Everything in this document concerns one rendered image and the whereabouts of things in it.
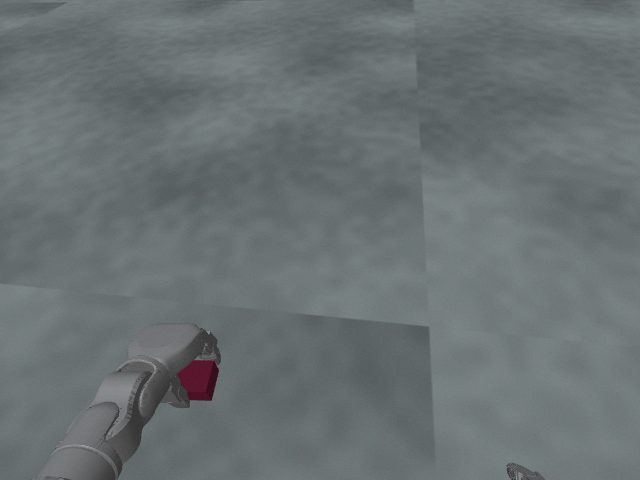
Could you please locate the small box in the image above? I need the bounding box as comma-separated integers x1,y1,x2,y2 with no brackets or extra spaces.
177,360,219,401

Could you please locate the left robot arm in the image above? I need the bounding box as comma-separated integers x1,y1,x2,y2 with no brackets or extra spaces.
30,356,170,480

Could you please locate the left robot hand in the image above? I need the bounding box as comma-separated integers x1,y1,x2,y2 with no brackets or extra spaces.
128,323,221,408

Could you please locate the right robot hand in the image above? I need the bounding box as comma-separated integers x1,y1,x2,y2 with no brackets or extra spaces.
507,463,546,480

